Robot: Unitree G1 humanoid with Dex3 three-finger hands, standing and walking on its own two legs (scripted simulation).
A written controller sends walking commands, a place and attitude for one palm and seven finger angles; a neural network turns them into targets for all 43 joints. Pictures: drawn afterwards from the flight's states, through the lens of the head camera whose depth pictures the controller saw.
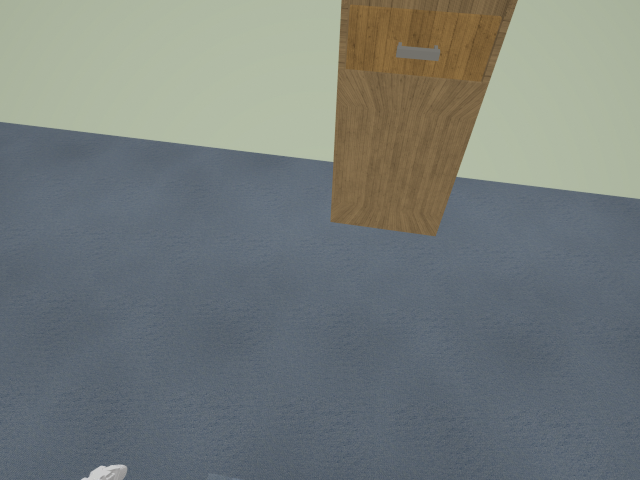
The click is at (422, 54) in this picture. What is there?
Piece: drawer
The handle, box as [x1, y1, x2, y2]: [396, 42, 439, 60]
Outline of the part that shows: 398,43 396,51 396,56 398,57 431,60 438,59 439,49 437,48 437,45 434,45 434,48 432,49 402,46 401,42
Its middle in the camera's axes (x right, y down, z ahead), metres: +0.28 -0.55 +1.13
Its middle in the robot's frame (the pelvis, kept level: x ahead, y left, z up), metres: +1.23 -0.22 +0.02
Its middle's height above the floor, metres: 0.79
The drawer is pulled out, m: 0.00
